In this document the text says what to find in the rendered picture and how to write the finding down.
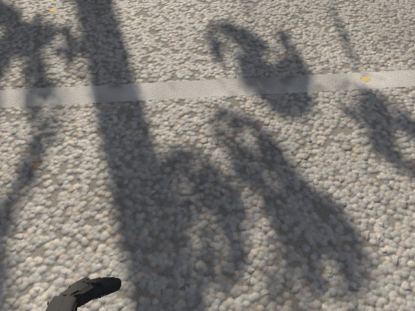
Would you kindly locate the robot left hand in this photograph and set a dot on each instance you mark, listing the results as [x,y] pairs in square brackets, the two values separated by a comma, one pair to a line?
[83,291]

